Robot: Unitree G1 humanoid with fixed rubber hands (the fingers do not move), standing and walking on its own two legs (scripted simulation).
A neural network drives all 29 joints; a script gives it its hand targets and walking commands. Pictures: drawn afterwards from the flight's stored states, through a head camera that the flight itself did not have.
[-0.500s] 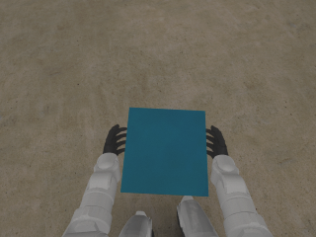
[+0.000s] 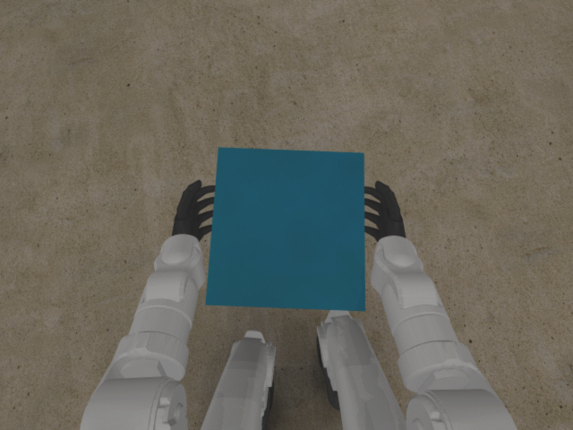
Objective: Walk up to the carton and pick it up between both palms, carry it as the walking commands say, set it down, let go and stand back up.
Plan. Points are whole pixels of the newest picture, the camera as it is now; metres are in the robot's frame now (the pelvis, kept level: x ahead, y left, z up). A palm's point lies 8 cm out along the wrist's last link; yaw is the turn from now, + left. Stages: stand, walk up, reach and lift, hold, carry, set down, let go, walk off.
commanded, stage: set down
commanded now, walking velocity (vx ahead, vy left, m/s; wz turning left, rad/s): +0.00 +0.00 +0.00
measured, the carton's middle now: (287, 238) +0.40 +0.00 -0.15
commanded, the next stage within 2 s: none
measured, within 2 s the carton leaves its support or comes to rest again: neither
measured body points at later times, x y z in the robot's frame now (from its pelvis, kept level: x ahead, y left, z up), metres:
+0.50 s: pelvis -0.05 +0.01 -0.06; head +0.28 -0.01 +0.23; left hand +0.44 +0.14 -0.20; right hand +0.42 -0.16 -0.21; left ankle +0.04 +0.13 -0.59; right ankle +0.12 -0.09 -0.59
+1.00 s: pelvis -0.08 +0.01 -0.14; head +0.25 -0.03 +0.14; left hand +0.47 +0.13 -0.26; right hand +0.45 -0.17 -0.27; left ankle +0.04 +0.13 -0.59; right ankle +0.12 -0.09 -0.59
